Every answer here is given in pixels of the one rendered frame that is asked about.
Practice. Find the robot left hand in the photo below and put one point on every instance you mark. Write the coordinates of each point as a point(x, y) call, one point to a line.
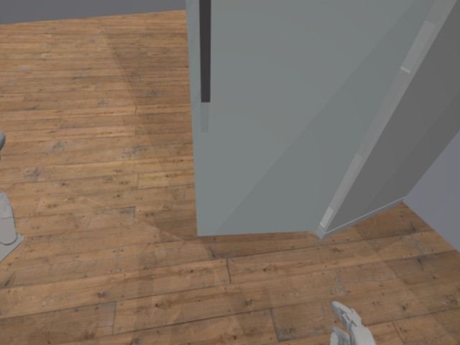
point(9, 238)

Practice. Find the fridge door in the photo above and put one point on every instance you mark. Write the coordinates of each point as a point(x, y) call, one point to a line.
point(295, 87)

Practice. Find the robot right hand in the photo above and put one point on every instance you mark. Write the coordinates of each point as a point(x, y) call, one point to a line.
point(358, 334)

